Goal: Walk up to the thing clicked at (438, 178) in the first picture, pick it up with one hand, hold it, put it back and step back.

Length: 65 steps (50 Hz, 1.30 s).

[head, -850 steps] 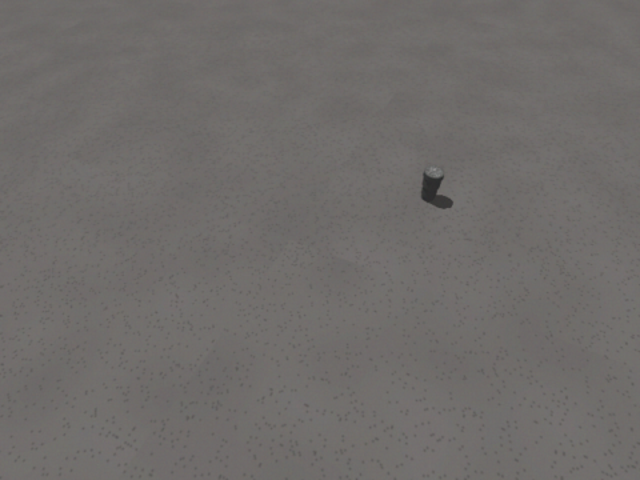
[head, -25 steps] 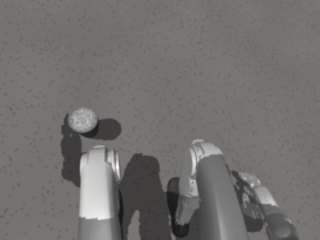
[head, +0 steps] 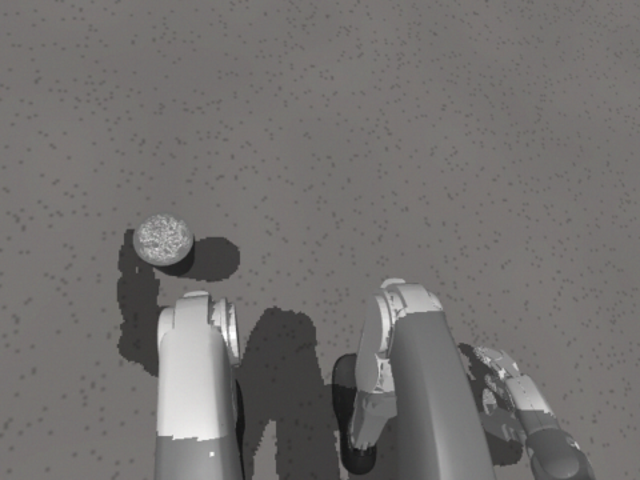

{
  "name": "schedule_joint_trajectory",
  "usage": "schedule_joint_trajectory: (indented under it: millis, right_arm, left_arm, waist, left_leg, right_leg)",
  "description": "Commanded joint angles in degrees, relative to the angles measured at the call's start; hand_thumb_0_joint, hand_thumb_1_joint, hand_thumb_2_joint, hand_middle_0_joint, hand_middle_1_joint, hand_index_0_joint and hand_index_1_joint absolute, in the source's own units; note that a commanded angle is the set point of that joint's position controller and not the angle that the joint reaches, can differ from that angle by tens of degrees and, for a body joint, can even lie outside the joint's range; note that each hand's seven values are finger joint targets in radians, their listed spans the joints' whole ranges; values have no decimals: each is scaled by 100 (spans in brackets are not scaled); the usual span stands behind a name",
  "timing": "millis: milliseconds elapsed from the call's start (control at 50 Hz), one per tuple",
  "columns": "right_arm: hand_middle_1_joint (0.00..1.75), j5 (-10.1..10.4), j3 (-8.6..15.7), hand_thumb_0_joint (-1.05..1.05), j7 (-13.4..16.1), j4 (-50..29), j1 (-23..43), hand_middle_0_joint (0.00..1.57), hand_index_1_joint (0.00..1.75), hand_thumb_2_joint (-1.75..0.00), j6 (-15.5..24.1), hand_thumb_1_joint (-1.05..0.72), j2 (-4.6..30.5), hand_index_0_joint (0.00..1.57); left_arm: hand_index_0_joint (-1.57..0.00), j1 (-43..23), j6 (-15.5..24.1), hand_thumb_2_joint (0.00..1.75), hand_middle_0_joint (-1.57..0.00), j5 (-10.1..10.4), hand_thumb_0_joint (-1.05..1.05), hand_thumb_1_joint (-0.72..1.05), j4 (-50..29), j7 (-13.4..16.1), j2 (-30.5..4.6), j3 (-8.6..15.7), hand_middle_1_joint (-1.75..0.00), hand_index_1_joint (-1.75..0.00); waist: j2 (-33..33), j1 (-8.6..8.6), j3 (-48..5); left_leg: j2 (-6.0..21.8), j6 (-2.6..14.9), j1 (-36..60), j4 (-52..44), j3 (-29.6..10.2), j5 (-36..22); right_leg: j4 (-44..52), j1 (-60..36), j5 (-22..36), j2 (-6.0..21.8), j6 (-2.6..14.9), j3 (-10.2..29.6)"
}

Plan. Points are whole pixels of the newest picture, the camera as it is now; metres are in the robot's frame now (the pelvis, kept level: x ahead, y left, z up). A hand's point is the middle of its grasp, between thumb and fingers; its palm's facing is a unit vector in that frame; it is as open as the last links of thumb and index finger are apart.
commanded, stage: go down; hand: left
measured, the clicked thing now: (171, 250) +0.43 +0.22 -0.30
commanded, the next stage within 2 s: none
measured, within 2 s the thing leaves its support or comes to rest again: neither
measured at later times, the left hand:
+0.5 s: hand out of the picture +0.36 +0.41 +0.02, palm faces +0.12 -0.99 -0.04, open 17.7 cm
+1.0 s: hand out of the picture +0.36 +0.41 +0.02, palm faces +0.12 -0.99 -0.05, open 17.7 cm
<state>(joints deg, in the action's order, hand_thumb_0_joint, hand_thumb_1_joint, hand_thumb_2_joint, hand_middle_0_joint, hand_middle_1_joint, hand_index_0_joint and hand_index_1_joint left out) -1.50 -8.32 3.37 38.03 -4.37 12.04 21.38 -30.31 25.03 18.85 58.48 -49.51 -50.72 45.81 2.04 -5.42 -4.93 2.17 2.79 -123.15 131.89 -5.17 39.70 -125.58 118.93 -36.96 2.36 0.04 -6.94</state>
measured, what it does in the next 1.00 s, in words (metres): stands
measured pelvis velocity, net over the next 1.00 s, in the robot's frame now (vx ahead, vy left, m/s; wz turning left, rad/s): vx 0.00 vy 0.00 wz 0.00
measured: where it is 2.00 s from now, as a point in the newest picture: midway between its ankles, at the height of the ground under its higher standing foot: (292, 445)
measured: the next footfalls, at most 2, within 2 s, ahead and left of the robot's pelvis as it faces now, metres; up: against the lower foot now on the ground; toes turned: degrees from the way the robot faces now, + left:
none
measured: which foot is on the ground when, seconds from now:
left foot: down 0.00-1.00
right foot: down 0.00-1.00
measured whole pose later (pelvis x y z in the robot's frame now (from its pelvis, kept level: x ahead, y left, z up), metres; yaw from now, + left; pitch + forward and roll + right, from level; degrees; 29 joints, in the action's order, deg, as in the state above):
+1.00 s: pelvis +0.00 +0.00 +0.00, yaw +0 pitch +30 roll -8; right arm -1.7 -8.4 3.2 38.2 -4.1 12.1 21.6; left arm -30.4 25.8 19.5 59.5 -50.0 -51.0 46.4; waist 2.2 -5.1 -4.5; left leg 2.1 2.4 -123.5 132.5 -5.3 39.5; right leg -126.4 119.6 -36.8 2.2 0.3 -7.0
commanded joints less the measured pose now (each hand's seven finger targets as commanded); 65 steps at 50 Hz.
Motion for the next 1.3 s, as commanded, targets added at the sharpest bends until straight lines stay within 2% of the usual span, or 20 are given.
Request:
schedule_joint_trajectory:
  millis: [0,100,180,220,300,320,360,420,440,520,560,660,800,820,940,1060,1100,1160,1200,1280]
  right_arm:
    - [30,52,488,0,92,-315,-526,20,30,-90,167,-89,1447,20]
    - [30,48,554,0,90,-330,-537,20,30,-90,192,-90,1472,20]
    - [30,42,579,0,107,-236,-636,20,30,-91,202,-90,1523,20]
    - [30,40,581,0,127,-219,-648,20,30,-90,182,-90,1499,20]
    - [30,46,570,0,131,-225,-658,20,30,-90,157,-90,1463,20]
    - [30,42,554,0,128,-222,-631,20,30,-90,155,-90,1427,20]
    - [30,44,521,0,122,-232,-591,20,30,-90,158,-90,1405,20]
    - [30,52,514,0,112,-272,-512,20,30,-90,142,-89,1445,20]
    - [30,48,497,0,99,-279,-520,20,30,-90,151,-89,1426,20]
    - [30,59,523,0,88,-315,-543,20,30,-90,183,-90,1436,20]
    - [30,50,549,0,83,-310,-545,20,30,-90,207,-90,1446,20]
    - [30,50,602,0,128,-223,-580,20,30,-90,207,-90,1535,20]
    - [30,49,581,0,130,-215,-607,20,30,-90,191,-90,1466,20]
    - [30,38,550,0,128,-216,-579,20,30,-90,184,-90,1456,20]
    - [30,23,486,0,92,-295,-480,20,30,-90,187,-89,1437,20]
    - [30,51,573,0,80,-326,-548,20,30,-90,220,-89,1456,20]
    - [30,49,600,0,94,-282,-577,20,30,-90,215,-90,1493,20]
    - [30,64,611,0,111,-234,-589,20,30,-90,208,-90,1501,20]
    - [30,49,582,0,116,-189,-648,20,30,-90,189,-90,1486,20]
    - [30,37,559,0,120,-244,-560,20,30,-90,167,-90,1440,20]
  left_arm:
    - [-1,-753,321,11,-2,270,0,-61,-857,-42,-2180,431,-7,-8]
    - [-2,-1032,379,10,-3,329,0,-61,-1195,-91,-2145,374,-7,-8]
    - [-1,-1051,363,11,-3,275,0,-61,-1277,-108,-2163,330,-7,-9]
    - [-1,-1059,351,11,-3,258,0,-61,-1419,-101,-2297,388,-7,-9]
    - [-2,-998,310,11,-3,234,0,-61,-1410,-65,-2375,468,-8,-9]
    - [-2,-878,276,11,-3,250,0,-61,-1185,-51,-2206,432,-7,-8]
    - [-2,-891,283,11,-3,256,0,-61,-1101,-18,-2366,530,-8,-9]
    - [-1,-583,243,12,-2,267,0,-61,-776,-53,-2168,463,-7,-9]
    - [-1,-632,246,13,-2,255,0,-61,-707,-66,-2183,446,-8,-10]
    - [-1,-912,322,11,-2,334,0,-61,-1008,-108,-2233,451,-7,-8]
    - [-1,-943,337,11,-2,328,0,-61,-1064,-121,-2073,358,-8,-9]
    - [-1,-1164,362,11,-2,238,0,-61,-1335,-118,-2158,269,-7,-9]
    - [-1,-902,344,12,-2,194,0,-61,-1268,-16,-2249,427,-8,-9]
    - [-1,-830,329,12,-2,199,0,-61,-1125,4,-2314,495,-8,-9]
    - [-1,-774,351,14,-1,264,0,-61,-761,-64,-2182,422,-8,-10]
    - [-1,-936,349,11,-2,294,0,-61,-1229,-107,-2092,277,-7,-8]
    - [-2,-915,348,10,-2,283,0,-61,-1396,-105,-2029,228,-8,-8]
    - [-1,-984,353,10,-2,261,0,-61,-1533,-72,-2064,257,-7,-8]
    - [-1,-1006,366,11,-2,258,0,-61,-1598,-19,-2257,415,-8,-9]
    - [-1,-789,322,12,-2,221,0,-61,-1372,26,-2261,472,-8,-9]
  waist:
    - [-1460,243,-3118]
    - [-1593,240,-3398]
    - [-1841,220,-3544]
    - [-1889,314,-3679]
    - [-1780,340,-3607]
    - [-1593,292,-3476]
    - [-1450,339,-3410]
    - [-1479,344,-3084]
    - [-1344,272,-3032]
    - [-1409,282,-3301]
    - [-1521,230,-3381]
    - [-1971,277,-3474]
    - [-1745,297,-3347]
    - [-1626,360,-3370]
    - [-1329,268,-3062]
    - [-1624,288,-3457]
    - [-1801,293,-3659]
    - [-1870,278,-3579]
    - [-1815,306,-3601]
    - [-1740,377,-3456]
  left_leg:
    - [-102,-118,2590,-1944,-121,-685]
    - [-77,-132,2830,-1948,-115,-486]
    - [-77,-182,3167,-1969,-172,-797]
    - [-90,-188,3163,-1969,-130,-905]
    - [-107,-167,3044,-1973,-115,-914]
    - [-126,-137,2844,-1920,-74,-830]
    - [-147,-99,2575,-1866,10,-747]
    - [-126,-113,2590,-1941,-63,-672]
    - [-120,-103,2464,-1892,-58,-649]
    - [-118,-82,2492,-1863,-4,-566]
    - [-99,-119,2725,-1899,-64,-637]
    - [-61,-194,3160,-2079,-247,-592]
    - [-110,-164,2914,-2018,-150,-684]
    - [-121,-148,2836,-1940,-110,-765]
    - [-119,-86,2399,-1820,-16,-569]
    - [-93,-118,2711,-1955,-44,-401]
    - [-82,-171,3079,-2001,-127,-647]
    - [-81,-205,3227,-2015,-205,-871]
    - [-103,-197,3146,-1944,-177,-1093]
    - [-117,-161,2950,-1998,-125,-813]
  right_leg:
    - [1039,-1287,446,-291,252,9]
    - [1090,-1259,314,-299,247,40]
    - [985,-1114,512,-273,276,26]
    - [1002,-1305,579,-263,277,58]
    - [1016,-1318,562,-267,279,68]
    - [1068,-1372,521,-275,262,65]
    - [1105,-1507,474,-285,254,109]
    - [1052,-1254,416,-292,266,45]
    - [1079,-1349,393,-300,254,40]
    - [1110,-1482,356,-305,246,65]
    - [1071,-1361,404,-301,254,35]
    - [893,-983,414,-271,293,16]
    - [976,-1133,431,-268,279,43]
    - [988,-1223,483,-280,277,59]
    - [1069,-1358,354,-315,246,54]
    - [1094,-1349,259,-313,250,49]
    - [989,-1246,444,-291,268,22]
    - [933,-1058,565,-274,284,14]
    - [930,-1249,713,-266,281,33]
    - [978,-1281,530,-273,277,63]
